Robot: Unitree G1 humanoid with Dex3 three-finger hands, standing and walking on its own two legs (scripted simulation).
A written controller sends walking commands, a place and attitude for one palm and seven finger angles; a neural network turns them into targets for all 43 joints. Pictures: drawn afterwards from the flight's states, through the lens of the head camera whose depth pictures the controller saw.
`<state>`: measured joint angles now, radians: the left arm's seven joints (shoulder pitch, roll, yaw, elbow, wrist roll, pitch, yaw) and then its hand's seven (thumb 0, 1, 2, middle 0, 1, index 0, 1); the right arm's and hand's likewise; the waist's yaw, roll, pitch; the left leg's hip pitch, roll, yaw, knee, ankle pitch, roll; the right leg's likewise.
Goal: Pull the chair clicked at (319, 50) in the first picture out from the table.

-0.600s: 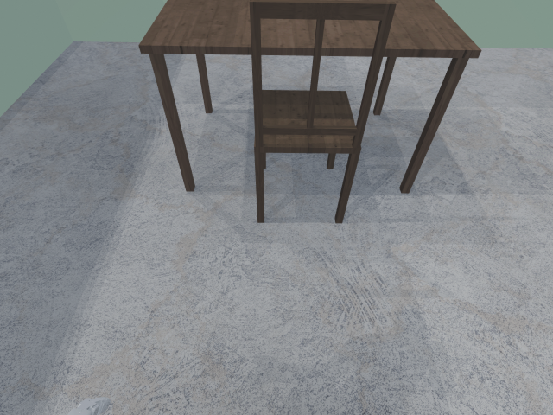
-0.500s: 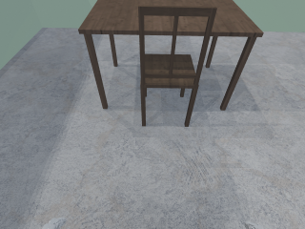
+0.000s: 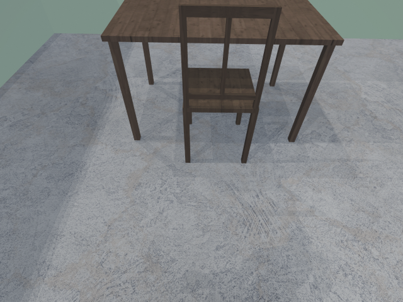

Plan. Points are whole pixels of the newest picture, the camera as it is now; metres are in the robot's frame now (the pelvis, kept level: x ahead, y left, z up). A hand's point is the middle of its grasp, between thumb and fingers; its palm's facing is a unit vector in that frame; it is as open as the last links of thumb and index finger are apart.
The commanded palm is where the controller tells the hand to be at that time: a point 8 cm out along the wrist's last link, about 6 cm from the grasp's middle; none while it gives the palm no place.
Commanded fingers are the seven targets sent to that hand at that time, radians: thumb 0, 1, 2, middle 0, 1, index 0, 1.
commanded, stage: stand and wait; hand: left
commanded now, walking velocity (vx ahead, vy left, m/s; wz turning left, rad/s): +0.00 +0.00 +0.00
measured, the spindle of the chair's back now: (225, 60) +1.09 -0.04 -0.06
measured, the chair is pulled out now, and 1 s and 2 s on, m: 0.00 0.00 0.00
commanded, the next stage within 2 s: look at it before walking up in 0.28 s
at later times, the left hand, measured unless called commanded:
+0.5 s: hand out of the picture +0.07 +0.24 -0.15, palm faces -0.04 -0.94 -0.34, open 7.4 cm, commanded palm none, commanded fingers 0.00 0.90 0.90 -0.20 -0.30 -0.20 -0.30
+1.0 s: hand out of the picture +0.07 +0.24 -0.15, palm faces -0.03 -0.94 -0.34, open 7.4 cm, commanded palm none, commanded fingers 0.00 0.90 0.90 -0.20 -0.30 -0.20 -0.30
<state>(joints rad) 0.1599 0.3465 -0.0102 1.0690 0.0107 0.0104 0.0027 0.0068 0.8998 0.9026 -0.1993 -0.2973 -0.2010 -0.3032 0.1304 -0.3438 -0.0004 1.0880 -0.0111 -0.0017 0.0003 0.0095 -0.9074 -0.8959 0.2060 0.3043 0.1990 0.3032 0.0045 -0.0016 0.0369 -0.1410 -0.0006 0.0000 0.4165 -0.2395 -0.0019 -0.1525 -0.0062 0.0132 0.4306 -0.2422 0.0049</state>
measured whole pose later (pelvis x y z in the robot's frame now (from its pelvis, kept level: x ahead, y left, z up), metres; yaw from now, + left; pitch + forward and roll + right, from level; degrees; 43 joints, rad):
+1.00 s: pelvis +0.00 +0.00 +0.00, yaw +0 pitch -2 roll +0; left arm 0.14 0.34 -0.01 1.08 0.01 0.00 0.00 0.01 0.90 0.90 -0.20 -0.30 -0.20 -0.30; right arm 0.11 -0.34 0.00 1.11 -0.01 -0.01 0.00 0.01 -0.91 -0.90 0.21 0.30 0.20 0.30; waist 0.01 0.00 0.04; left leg -0.12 0.01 0.01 0.37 -0.21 -0.01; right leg -0.14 0.00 0.02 0.38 -0.21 0.00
